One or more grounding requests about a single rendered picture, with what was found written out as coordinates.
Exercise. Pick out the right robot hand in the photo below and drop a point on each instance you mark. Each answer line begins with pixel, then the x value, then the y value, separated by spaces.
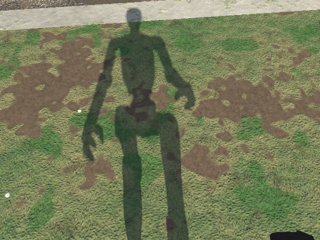
pixel 298 235

